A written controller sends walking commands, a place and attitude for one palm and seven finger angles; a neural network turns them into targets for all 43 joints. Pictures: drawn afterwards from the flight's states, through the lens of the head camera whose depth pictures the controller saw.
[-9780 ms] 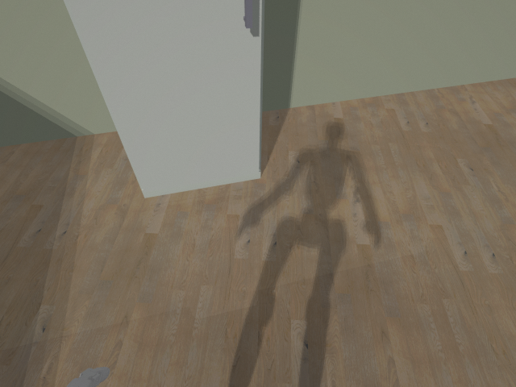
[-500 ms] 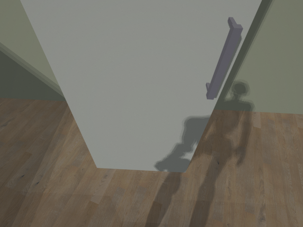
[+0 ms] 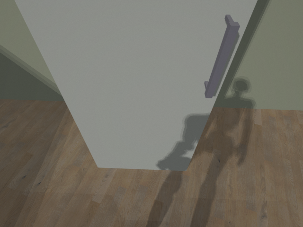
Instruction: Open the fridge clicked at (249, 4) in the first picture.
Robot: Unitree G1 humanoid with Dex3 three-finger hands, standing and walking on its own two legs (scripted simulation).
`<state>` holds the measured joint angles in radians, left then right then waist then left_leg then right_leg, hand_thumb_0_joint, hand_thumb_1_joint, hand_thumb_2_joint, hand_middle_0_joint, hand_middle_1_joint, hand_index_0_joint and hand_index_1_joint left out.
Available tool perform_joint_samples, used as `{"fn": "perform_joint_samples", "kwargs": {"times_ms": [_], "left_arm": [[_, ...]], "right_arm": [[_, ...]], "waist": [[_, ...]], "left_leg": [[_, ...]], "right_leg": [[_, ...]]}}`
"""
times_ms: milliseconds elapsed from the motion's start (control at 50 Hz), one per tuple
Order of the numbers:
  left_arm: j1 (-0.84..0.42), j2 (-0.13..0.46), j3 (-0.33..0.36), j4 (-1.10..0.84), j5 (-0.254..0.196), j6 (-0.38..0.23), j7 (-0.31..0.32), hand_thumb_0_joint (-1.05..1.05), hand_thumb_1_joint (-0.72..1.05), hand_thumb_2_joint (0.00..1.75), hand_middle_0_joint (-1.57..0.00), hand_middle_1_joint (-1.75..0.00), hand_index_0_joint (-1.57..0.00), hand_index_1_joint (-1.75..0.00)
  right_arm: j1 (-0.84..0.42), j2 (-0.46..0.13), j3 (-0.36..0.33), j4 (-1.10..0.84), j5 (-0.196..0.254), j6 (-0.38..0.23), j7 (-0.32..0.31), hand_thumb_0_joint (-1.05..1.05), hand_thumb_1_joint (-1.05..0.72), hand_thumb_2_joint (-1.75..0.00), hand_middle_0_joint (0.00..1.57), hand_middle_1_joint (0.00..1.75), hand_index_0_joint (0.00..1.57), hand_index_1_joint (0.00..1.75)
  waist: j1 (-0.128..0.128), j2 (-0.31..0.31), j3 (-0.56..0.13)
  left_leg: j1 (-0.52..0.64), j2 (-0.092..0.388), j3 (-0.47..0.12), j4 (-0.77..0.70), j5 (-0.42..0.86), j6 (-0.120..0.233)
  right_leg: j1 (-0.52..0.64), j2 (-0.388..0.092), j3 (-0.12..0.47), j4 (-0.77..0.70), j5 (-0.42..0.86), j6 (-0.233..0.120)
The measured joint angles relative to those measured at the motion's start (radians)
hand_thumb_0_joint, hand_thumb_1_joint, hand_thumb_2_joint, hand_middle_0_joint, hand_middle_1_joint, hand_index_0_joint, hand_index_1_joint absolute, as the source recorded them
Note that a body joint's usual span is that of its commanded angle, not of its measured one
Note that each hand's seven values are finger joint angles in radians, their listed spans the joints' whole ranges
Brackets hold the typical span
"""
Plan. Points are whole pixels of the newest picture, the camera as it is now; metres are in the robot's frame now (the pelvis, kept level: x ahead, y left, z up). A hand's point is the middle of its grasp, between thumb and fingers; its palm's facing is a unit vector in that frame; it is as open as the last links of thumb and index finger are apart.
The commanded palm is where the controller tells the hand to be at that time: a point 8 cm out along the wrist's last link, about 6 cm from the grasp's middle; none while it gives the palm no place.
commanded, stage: raise the hand to about handle height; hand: right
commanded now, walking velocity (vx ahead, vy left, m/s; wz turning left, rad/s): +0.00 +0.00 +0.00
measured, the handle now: (217, 61) +0.52 -0.15 +0.18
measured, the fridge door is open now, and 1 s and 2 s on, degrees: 0 0 0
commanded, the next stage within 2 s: none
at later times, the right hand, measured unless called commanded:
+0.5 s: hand out of the picture +0.14 -0.23 -0.02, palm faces +0.08 +1.00 +0.02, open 8.6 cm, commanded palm +0.12 -0.27 +0.00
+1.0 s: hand (287, 199) +0.19 -0.27 +0.07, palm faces +0.05 +1.00 -0.08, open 11.6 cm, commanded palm +0.15 -0.31 +0.09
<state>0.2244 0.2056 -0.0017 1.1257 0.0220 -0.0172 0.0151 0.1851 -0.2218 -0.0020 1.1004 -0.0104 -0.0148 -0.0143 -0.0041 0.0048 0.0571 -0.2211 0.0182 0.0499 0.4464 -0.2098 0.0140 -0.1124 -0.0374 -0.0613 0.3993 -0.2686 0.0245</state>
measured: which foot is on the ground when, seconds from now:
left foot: down 0.00-1.00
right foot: down 0.00-1.00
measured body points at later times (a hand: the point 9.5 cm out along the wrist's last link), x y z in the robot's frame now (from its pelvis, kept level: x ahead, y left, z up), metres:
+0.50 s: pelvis -0.03 -0.01 -0.06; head +0.00 -0.02 +0.39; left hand +0.22 +0.23 -0.07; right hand +0.13 -0.28 -0.02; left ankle +0.02 +0.11 -0.74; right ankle -0.03 -0.13 -0.74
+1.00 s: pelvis -0.02 -0.03 -0.03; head -0.01 -0.03 +0.42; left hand +0.15 +0.19 -0.10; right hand +0.18 -0.32 +0.08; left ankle +0.02 +0.11 -0.74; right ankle -0.03 -0.13 -0.74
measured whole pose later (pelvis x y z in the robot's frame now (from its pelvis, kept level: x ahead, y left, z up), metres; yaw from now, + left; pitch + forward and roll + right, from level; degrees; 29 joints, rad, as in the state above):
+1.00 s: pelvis -0.02 -0.03 -0.03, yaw -3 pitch +3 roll +2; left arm 0.30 0.25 -0.05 0.60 -0.04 -0.31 0.07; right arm 0.33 -0.32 -0.31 -0.10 0.34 -0.15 0.36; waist -0.02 -0.04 -0.06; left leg -0.45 0.05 0.08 0.71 -0.31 -0.02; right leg -0.41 -0.02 -0.01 0.78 -0.43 -0.02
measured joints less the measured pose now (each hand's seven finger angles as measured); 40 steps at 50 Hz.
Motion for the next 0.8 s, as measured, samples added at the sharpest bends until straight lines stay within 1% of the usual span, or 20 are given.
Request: {"fn": "perform_joint_samples", "kwargs": {"times_ms": [80, 100, 120, 140, 160, 200, 240, 280, 320, 340, 360, 380, 420, 460, 500, 580, 640, 700, 760, 800], "left_arm": [[-0.001, -0.002, 0.0, 0.001, 0.0, -0.002, 0.001, 0.01, 0.9, 0.9, -0.2, -0.3, -0.2, -0.29], [-0.001, 0.001, 0.002, -0.005, -0.003, 0.001, -0.001, 0.01, 0.9, 0.9, -0.2, -0.3, -0.2, -0.29], [0.014, 0.004, 0.003, -0.047, -0.017, -0.009, 0.003, 0.01, 0.9, 0.9, -0.2, -0.3, -0.2, -0.29], [0.039, 0.004, 0.002, -0.098, -0.027, -0.048, 0.019, 0.01, 0.9, 0.9, -0.2, -0.3, -0.2, -0.29], [0.063, 0.004, 0.003, -0.145, -0.033, -0.094, 0.034, 0.01, 0.9, 0.9, -0.2, -0.3, -0.2, -0.29], [0.085, 0.008, 0.014, -0.22, -0.043, -0.174, 0.048, 0.01, 0.9, 0.9, -0.2, -0.3, -0.2, -0.29], [0.071, 0.011, 0.031, -0.286, -0.041, -0.225, 0.043, 0.01, 0.9, 0.9, -0.2, -0.3, -0.2, -0.29], [0.036, 0.013, 0.043, -0.351, -0.036, -0.253, 0.025, 0.01, 0.9, 0.9, -0.2, -0.3, -0.2, -0.29], [-0.007, 0.018, 0.05, -0.42, -0.033, -0.267, 0.003, 0.01, 0.9, 0.9, -0.2, -0.3, -0.2, -0.29], [-0.027, 0.023, 0.053, -0.456, -0.033, -0.27, -0.008, 0.01, 0.9, 0.9, -0.2, -0.3, -0.2, -0.29], [-0.044, 0.031, 0.055, -0.492, -0.036, -0.272, -0.014, 0.01, 0.9, 0.9, -0.2, -0.3, -0.2, -0.29], [-0.058, 0.039, 0.057, -0.526, -0.041, -0.27, -0.016, 0.01, 0.9, 0.9, -0.2, -0.3, -0.2, -0.29], [-0.073, 0.056, 0.059, -0.583, -0.05, -0.264, -0.009, 0.01, 0.9, 0.9, -0.2, -0.3, -0.2, -0.29], [-0.075, 0.069, 0.061, -0.623, -0.053, -0.259, 0.003, 0.01, 0.9, 0.9, -0.2, -0.3, -0.2, -0.29], [-0.068, 0.075, 0.061, -0.642, -0.052, -0.258, 0.014, 0.01, 0.9, 0.9, -0.2, -0.3, -0.2, -0.29], [-0.047, 0.067, 0.036, -0.633, -0.047, -0.26, 0.028, 0.01, 0.9, 0.9, -0.2, -0.3, -0.2, -0.29], [-0.036, 0.043, 0.002, -0.604, -0.05, -0.258, 0.033, 0.01, 0.9, 0.9, -0.2, -0.3, -0.2, -0.29], [-0.021, 0.01, -0.031, -0.581, -0.055, -0.25, 0.036, 0.01, 0.9, 0.9, -0.2, -0.3, -0.2, -0.3], [0.006, -0.017, -0.054, -0.567, -0.058, -0.247, 0.038, 0.02, 0.9, 0.9, -0.2, -0.3, -0.2, -0.3], [0.028, -0.023, -0.063, -0.561, -0.058, -0.251, 0.038, 0.02, 0.9, 0.9, -0.2, -0.3, -0.2, -0.3]], "right_arm": [[0.001, 0.001, 0.0, 0.001, 0.0, 0.001, 0.0, 0.01, -0.9, -0.9, 0.2, 0.3, 0.2, 0.29], [0.004, 0.005, 0.001, 0.0, 0.0, -0.004, -0.01, 0.01, -0.9, -0.9, 0.2, 0.3, 0.2, 0.3], [0.052, 0.014, -0.032, -0.148, 0.039, 0.047, -0.008, 0.01, -0.9, -0.9, 0.2, 0.3, 0.2, 0.3], [0.106, 0.023, -0.068, -0.339, 0.069, 0.065, -0.012, 0.01, -0.9, -0.89, 0.21, 0.3, 0.2, 0.3], [0.155, 0.028, -0.083, -0.51, 0.094, 0.036, -0.026, 0.02, -0.9, -0.89, 0.21, 0.31, 0.2, 0.3], [0.2, 0.041, -0.103, -0.752, 0.144, -0.043, -0.038, 0.02, -0.88, -0.89, 0.21, 0.32, 0.2, 0.31], [0.192, 0.05, -0.136, -0.874, 0.185, -0.157, -0.001, 0.02, -0.86, -0.88, 0.21, 0.33, 0.2, 0.32], [0.177, 0.05, -0.166, -0.921, 0.225, -0.295, 0.077, 0.02, -0.83, -0.86, 0.21, 0.35, 0.2, 0.34], [0.177, 0.043, -0.183, -0.931, 0.258, -0.43, 0.185, 0.01, -0.8, -0.85, 0.21, 0.37, 0.2, 0.36], [0.179, 0.037, -0.188, -0.926, 0.267, -0.485, 0.248, 0.01, -0.78, -0.84, 0.21, 0.38, 0.2, 0.37], [0.184, 0.028, -0.191, -0.921, 0.275, -0.52, 0.309, 0.01, -0.76, -0.83, 0.21, 0.39, 0.21, 0.39], [0.193, 0.019, -0.193, -0.917, 0.285, -0.533, 0.362, 0.01, -0.74, -0.83, 0.21, 0.41, 0.21, 0.4], [0.22, 0.007, -0.201, -0.922, 0.311, -0.51, 0.43, 0.01, -0.7, -0.81, 0.22, 0.43, 0.21, 0.43], [0.25, 0.005, -0.215, -0.946, 0.335, -0.461, 0.445, 0.01, -0.65, -0.79, 0.22, 0.46, 0.22, 0.46], [0.282, 0.009, -0.228, -1.0, 0.342, -0.426, 0.42, 0.01, -0.6, -0.77, 0.23, 0.49, 0.22, 0.48], [0.296, 0.002, -0.224, -1.129, 0.319, -0.408, 0.367, 0.02, -0.51, -0.73, 0.23, 0.55, 0.23, 0.54], [0.247, -0.018, -0.207, -1.178, 0.303, -0.376, 0.37, 0.02, -0.44, -0.7, 0.23, 0.59, 0.23, 0.59], [0.198, -0.049, -0.206, -1.191, 0.296, -0.301, 0.383, 0.01, -0.37, -0.67, 0.24, 0.64, 0.24, 0.63], [0.18, -0.072, -0.225, -1.193, 0.311, -0.223, 0.379, 0.01, -0.3, -0.64, 0.25, 0.68, 0.24, 0.68], [0.18, -0.08, -0.244, -1.197, 0.325, -0.188, 0.369, 0.01, -0.26, -0.62, 0.25, 0.71, 0.25, 0.71]], "waist": [[-0.001, 0.003, 0.0], [-0.001, -0.005, -0.003], [-0.001, -0.007, 0.001], [-0.01, -0.003, 0.01], [-0.015, -0.002, 0.008], [-0.002, -0.009, -0.019], [0.011, -0.013, -0.057], [0.017, -0.007, -0.097], [0.02, 0.003, -0.125], [0.019, 0.007, -0.13], [0.016, 0.01, -0.133], [0.01, 0.014, -0.136], [-0.004, 0.023, -0.141], [-0.021, 0.028, -0.14], [-0.037, 0.028, -0.136], [-0.055, 0.016, -0.125], [-0.053, 0.001, -0.116], [-0.038, -0.013, -0.113], [-0.019, -0.025, -0.116], [-0.01, -0.031, -0.119]], "left_leg": [[0.0, 0.002, 0.0, 0.0, 0.0, -0.001], [-0.005, -0.003, 0.003, 0.0, 0.001, -0.003], [-0.009, -0.004, 0.003, 0.008, 0.0, -0.003], [-0.011, 0.0, 0.0, 0.023, -0.006, -0.003], [-0.015, 0.006, 0.0, 0.038, -0.015, -0.004], [-0.034, 0.018, 0.016, 0.065, -0.031, -0.007], [-0.088, 0.027, 0.024, 0.113, -0.049, -0.011], [-0.172, 0.031, 0.018, 0.188, -0.074, -0.01], [-0.263, 0.032, 0.007, 0.277, -0.105, -0.009], [-0.301, 0.032, 0.004, 0.32, -0.121, -0.008], [-0.337, 0.031, 0.001, 0.36, -0.136, -0.008], [-0.369, 0.032, -0.001, 0.397, -0.15, -0.009], [-0.416, 0.033, -0.003, 0.452, -0.172, -0.011], [-0.438, 0.035, 0.004, 0.484, -0.187, -0.011], [-0.441, 0.035, 0.019, 0.497, -0.196, -0.012], [-0.421, 0.035, 0.054, 0.492, -0.2, -0.014], [-0.403, 0.034, 0.069, 0.473, -0.19, -0.017], [-0.379, 0.032, 0.067, 0.439, -0.172, -0.021], [-0.347, 0.03, 0.054, 0.396, -0.152, -0.025], [-0.325, 0.03, 0.045, 0.367, -0.14, -0.028]], "right_leg": [[0.001, 0.002, 0.0, -0.001, 0.0, -0.001], [-0.016, -0.004, 0.002, 0.021, -0.007, -0.001], [-0.024, -0.006, 0.002, 0.039, -0.017, -0.002], [-0.02, -0.002, -0.001, 0.045, -0.021, -0.004], [-0.021, 0.002, 0.0, 0.051, -0.024, -0.006], [-0.051, 0.011, 0.017, 0.082, -0.033, -0.009], [-0.114, 0.016, 0.028, 0.14, -0.051, -0.011], [-0.195, 0.017, 0.024, 0.216, -0.08, -0.011], [-0.282, 0.014, 0.017, 0.308, -0.118, -0.011], [-0.321, 0.011, 0.016, 0.356, -0.137, -0.011], [-0.356, 0.01, 0.016, 0.399, -0.156, -0.012], [-0.388, 0.009, 0.015, 0.437, -0.172, -0.012], [-0.436, 0.009, 0.018, 0.496, -0.199, -0.019], [-0.466, 0.008, 0.027, 0.539, -0.216, -0.015], [-0.482, 0.007, 0.042, 0.567, -0.229, -0.018], [-0.494, 0.005, 0.079, 0.599, -0.241, -0.021], [-0.49, 0.005, 0.094, 0.599, -0.237, -0.023], [-0.469, 0.005, 0.09, 0.572, -0.225, -0.027], [-0.431, 0.006, 0.076, 0.527, -0.208, -0.031], [-0.404, 0.007, 0.066, 0.494, -0.196, -0.034]]}}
